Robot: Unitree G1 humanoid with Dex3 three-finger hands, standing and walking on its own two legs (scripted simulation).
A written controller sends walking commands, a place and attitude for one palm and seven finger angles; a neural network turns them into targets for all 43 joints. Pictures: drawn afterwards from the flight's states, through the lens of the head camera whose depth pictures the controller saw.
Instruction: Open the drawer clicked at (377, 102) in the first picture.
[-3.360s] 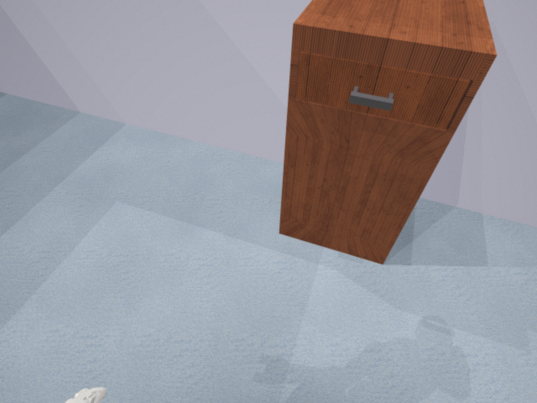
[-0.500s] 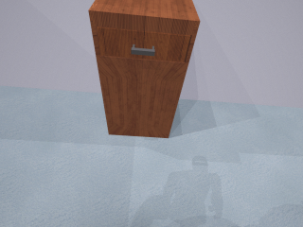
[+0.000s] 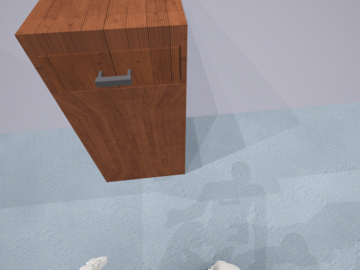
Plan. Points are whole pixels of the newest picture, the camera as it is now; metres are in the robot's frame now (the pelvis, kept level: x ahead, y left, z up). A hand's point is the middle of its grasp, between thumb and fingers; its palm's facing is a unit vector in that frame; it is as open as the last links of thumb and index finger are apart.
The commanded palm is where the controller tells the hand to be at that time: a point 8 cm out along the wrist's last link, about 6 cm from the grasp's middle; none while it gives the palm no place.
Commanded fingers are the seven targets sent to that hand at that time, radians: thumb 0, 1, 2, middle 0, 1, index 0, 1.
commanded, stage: take the last steps up to it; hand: left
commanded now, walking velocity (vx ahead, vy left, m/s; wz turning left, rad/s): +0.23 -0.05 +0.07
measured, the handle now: (114, 77) +0.67 +0.21 +0.03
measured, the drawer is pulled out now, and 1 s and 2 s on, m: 0.00 0.00 0.00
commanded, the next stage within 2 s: come to a stop and stand still in 0.16 s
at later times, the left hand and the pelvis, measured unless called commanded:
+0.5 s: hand out of the picture +0.11 +0.15 -0.17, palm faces +0.10 -0.99 -0.14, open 7.3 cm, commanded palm none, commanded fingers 0.00 0.90 0.90 -0.20 -0.30 -0.20 -0.30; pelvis +0.14 -0.01 +0.02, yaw +1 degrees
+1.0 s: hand (136, 269) +0.15 +0.11 -0.13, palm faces +0.10 -0.96 -0.27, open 7.3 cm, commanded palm none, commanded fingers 0.00 0.90 0.90 -0.20 -0.30 -0.20 -0.30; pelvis +0.12 -0.08 +0.03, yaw +2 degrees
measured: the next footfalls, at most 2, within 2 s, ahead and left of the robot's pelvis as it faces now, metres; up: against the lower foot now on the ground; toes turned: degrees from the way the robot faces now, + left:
left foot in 0.32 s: +0.22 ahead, +0.09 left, +0.00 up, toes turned +11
right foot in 0.72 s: +0.16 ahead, -0.14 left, +0.00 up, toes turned -2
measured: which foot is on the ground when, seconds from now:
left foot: up 0.00-0.30, down 0.32-0.72, up 0.74-1.00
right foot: down 0.00-0.34, up 0.36-0.70, down 0.72-1.00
